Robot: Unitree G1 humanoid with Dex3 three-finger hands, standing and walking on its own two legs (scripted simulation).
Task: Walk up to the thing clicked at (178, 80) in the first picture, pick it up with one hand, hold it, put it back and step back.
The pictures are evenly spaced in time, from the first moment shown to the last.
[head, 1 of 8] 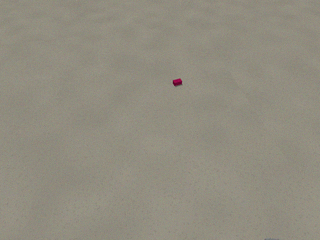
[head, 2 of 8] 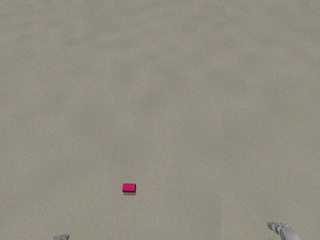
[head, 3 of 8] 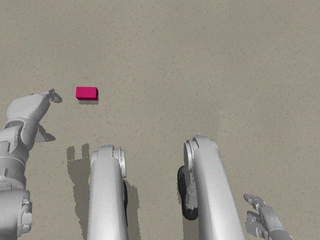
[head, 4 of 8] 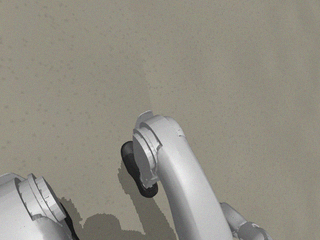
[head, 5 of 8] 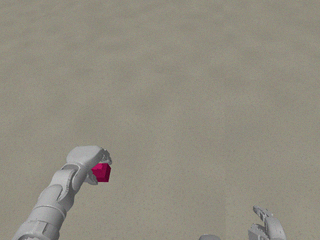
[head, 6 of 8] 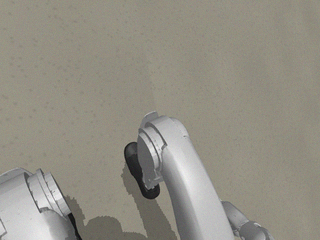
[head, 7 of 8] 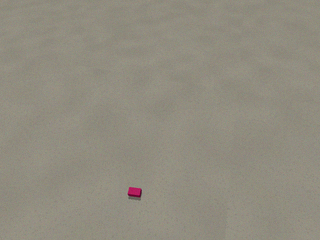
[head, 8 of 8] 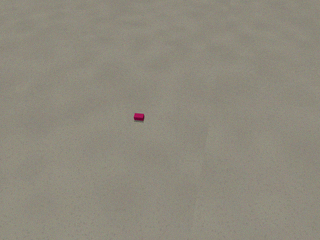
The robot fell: no
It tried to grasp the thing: yes
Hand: left
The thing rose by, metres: 0.68
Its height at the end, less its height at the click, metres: +0.00
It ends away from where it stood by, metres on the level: 0.02
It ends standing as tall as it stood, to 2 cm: yes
